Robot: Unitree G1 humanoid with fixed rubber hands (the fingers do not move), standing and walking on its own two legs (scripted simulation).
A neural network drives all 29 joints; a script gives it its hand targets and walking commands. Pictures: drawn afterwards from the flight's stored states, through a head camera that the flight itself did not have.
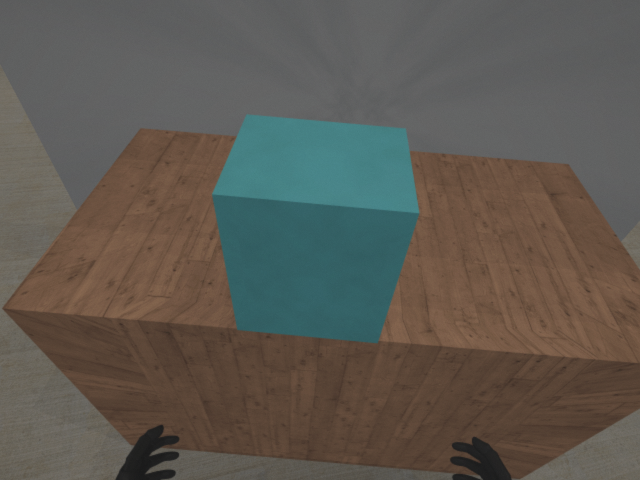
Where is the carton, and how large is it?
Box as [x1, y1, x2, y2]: [212, 114, 418, 342]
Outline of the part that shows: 246,114 212,193 237,329 377,342 418,215 418,207 405,128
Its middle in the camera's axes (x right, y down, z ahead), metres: -0.01 -0.01 +0.58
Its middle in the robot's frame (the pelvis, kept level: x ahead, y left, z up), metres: +0.45 +0.02 +0.06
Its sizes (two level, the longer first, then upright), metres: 0.227 0.181 0.280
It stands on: a pedestal, 0.70 m high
